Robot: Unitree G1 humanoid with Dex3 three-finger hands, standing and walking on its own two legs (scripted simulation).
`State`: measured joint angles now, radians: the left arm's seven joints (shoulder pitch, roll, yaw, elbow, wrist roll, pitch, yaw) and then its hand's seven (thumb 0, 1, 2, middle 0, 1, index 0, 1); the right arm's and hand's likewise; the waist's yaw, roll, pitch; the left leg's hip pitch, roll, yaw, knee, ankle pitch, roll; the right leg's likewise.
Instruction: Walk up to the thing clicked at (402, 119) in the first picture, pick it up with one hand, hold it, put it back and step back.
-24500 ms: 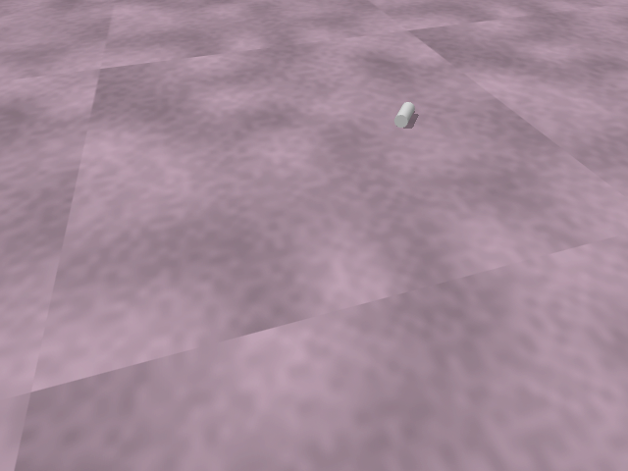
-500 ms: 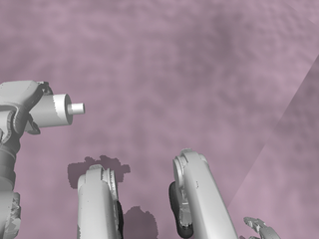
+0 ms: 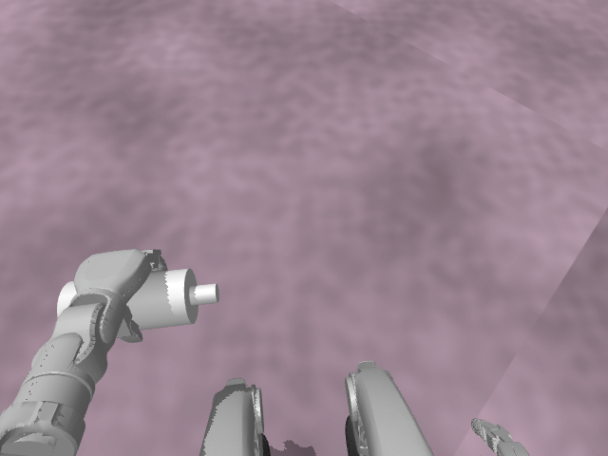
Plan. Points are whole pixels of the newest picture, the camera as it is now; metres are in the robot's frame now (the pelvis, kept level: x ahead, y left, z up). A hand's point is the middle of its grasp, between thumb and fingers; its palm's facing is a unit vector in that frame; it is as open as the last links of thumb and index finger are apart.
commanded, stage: lift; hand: left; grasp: from above
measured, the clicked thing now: (146, 300) +0.39 +0.23 -0.10
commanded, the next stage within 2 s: hold in 0.58 s
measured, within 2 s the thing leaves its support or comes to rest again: neither
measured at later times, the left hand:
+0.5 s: hand (110, 272) +0.37 +0.22 +0.04, palm faces -0.46 -0.06 -0.89, open 10.9 cm
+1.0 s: hand (84, 244) +0.38 +0.22 +0.09, palm faces -0.47 -0.04 -0.88, open 10.9 cm
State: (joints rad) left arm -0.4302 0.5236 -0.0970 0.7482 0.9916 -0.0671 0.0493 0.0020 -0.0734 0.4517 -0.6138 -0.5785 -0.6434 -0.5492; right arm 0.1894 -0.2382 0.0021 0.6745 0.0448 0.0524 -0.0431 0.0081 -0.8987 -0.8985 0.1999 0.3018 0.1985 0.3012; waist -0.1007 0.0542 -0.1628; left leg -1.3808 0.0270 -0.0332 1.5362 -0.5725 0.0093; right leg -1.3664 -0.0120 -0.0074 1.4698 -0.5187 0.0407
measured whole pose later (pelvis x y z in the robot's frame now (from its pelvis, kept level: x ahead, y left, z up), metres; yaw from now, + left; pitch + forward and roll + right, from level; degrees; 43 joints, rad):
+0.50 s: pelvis +0.04 +0.00 +0.12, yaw +0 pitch +13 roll -1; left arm -0.36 0.40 -0.17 0.86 1.01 -0.01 0.13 0.00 -0.10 0.50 -0.61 -0.60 -0.64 -0.57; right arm 0.26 -0.25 -0.03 0.74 0.05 0.00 -0.06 0.01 -0.90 -0.90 0.20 0.30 0.20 0.30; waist -0.08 0.04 -0.10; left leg -0.78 0.04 0.00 0.99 -0.43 0.00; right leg -0.78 -0.01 0.01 0.94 -0.38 0.03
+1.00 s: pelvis +0.07 +0.00 +0.15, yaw +0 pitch +8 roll -1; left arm -0.29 0.41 -0.20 0.75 1.01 -0.03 0.04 0.00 -0.08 0.49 -0.61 -0.59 -0.64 -0.56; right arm 0.23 -0.25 -0.04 0.73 0.05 0.03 -0.05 0.01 -0.89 -0.89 0.20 0.30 0.20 0.30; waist -0.03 0.04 -0.08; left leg -0.51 0.03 0.03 0.74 -0.37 0.01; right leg -0.52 -0.02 0.03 0.70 -0.32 0.04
